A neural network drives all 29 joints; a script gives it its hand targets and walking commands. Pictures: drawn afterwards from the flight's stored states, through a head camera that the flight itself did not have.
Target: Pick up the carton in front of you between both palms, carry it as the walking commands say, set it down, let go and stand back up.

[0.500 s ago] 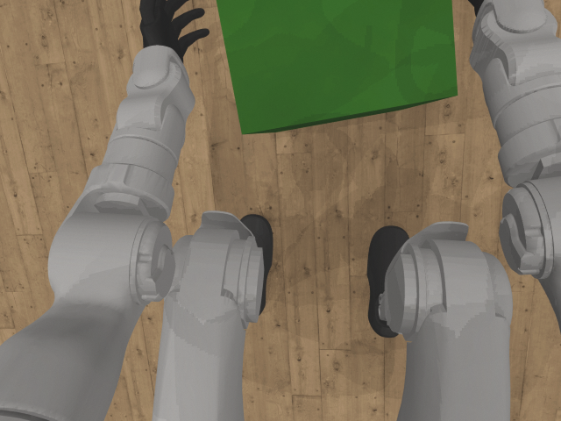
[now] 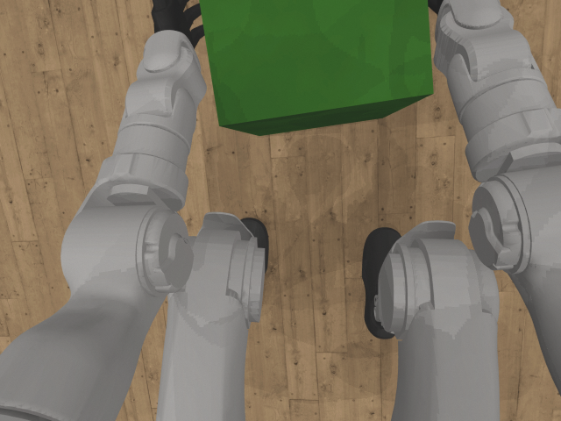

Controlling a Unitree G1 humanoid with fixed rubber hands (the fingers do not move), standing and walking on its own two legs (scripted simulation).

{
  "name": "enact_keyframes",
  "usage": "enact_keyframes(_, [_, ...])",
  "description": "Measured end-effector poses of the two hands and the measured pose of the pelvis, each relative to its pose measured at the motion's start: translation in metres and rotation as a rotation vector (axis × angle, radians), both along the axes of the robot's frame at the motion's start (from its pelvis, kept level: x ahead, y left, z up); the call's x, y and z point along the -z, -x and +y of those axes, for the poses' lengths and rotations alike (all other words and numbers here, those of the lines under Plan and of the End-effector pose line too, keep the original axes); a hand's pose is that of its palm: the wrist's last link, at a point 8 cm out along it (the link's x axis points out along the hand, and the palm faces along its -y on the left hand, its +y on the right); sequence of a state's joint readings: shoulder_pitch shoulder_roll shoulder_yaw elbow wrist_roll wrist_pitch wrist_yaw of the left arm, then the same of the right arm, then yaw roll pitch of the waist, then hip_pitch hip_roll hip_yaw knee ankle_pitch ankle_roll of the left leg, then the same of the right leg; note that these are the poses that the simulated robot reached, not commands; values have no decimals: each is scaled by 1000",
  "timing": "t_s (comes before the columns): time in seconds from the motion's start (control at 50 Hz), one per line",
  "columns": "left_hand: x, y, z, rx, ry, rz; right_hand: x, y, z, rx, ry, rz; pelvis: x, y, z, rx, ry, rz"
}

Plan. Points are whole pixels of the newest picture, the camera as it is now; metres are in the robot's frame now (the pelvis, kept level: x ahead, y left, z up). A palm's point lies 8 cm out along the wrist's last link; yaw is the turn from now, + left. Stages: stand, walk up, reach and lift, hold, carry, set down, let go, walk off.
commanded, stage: reach and lift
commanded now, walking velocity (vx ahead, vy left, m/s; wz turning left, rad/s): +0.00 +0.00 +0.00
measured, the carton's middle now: (311, 42) +0.53 +0.00 -0.24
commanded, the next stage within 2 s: none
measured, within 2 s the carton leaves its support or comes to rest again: neither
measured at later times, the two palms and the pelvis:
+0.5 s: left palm (75, 21) +0.48 +0.15 +0.02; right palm out of the picture +0.50 -0.15 +0.02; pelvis +0.00 +0.01 +0.09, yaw -3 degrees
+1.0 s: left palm out of the picture +0.46 +0.14 +0.17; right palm out of the picture +0.46 -0.16 +0.16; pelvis +0.03 +0.01 +0.21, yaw -3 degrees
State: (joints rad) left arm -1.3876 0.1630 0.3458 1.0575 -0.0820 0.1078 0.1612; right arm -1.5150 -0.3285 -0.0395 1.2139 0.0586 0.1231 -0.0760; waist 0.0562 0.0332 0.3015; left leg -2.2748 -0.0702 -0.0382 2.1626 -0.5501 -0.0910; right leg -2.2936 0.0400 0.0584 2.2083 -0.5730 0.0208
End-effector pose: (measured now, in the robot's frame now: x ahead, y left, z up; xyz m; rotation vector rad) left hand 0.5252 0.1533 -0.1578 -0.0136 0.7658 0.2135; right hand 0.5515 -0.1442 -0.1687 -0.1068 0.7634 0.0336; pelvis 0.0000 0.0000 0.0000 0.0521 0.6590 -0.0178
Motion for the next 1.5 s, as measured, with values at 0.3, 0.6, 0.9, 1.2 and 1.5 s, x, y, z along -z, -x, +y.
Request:
enact_keyframes(0.3, [-99, 23, -11, -40, 53, -118, -105, 27, -11, 93, -56, -98, -28, 1, 5, 24, 11, 34])
enact_keyframes(0.6, [-207, 43, -7, -5, 36, -87, -215, 54, -8, 122, -43, -71, -111, 3, 7, 27, 19, 87])
enact_keyframes(0.9, [-292, 58, -11, 20, 37, -96, -296, 80, -13, 166, -59, -79, -180, -20, 7, 33, 28, 26])
enact_keyframes(1.2, [-393, 79, -11, 44, 41, -86, -398, 110, -13, 199, -59, -70, -270, -52, 4, 33, 42, -125])
enact_keyframes(1.5, [-482, 100, -12, 78, 39, -93, -487, 139, -13, 231, -56, -79, -350, -86, 6, 34, 58, -323])
